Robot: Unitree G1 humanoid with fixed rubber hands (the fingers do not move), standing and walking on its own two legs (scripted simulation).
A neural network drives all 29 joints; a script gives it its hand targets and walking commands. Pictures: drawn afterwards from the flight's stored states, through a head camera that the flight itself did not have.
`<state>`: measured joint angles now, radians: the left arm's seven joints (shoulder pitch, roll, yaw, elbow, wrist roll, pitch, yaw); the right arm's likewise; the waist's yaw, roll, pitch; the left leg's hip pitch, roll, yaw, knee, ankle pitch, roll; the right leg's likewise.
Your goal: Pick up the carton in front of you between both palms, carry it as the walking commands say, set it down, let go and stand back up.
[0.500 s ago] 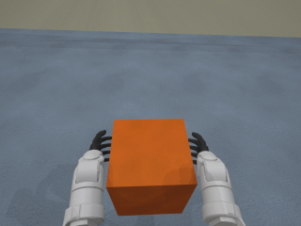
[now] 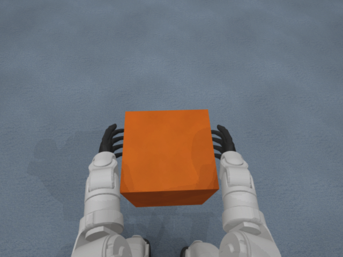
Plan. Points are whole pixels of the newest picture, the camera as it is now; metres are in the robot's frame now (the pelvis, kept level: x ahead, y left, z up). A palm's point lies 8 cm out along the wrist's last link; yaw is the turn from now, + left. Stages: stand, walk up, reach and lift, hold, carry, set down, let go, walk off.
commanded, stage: set down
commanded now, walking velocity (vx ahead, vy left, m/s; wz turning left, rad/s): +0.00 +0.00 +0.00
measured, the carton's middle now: (168, 163) +0.35 +0.02 -0.10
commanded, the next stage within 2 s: none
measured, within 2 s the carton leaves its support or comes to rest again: neither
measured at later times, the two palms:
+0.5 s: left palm (120, 164) +0.37 +0.17 -0.18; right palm (210, 162) +0.40 -0.12 -0.19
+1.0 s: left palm (124, 174) +0.39 +0.18 -0.34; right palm (197, 164) +0.45 -0.11 -0.35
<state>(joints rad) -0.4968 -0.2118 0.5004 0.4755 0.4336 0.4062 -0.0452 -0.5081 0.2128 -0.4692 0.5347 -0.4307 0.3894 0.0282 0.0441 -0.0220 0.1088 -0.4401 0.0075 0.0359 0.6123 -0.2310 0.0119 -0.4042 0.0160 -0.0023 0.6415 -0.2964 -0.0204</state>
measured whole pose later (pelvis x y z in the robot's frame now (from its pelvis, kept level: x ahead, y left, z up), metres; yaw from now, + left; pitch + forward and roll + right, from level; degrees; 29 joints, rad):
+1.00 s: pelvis -0.07 +0.00 -0.25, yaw -2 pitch +46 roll +2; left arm -0.95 -0.12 0.59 0.51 0.22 0.31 0.08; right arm -1.12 -0.08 -0.33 0.80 -0.22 0.30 -0.02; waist 0.10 -0.04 -0.12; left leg -2.03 -0.01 -0.01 1.67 -0.45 -0.03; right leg -2.01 0.06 0.02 1.72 -0.52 -0.01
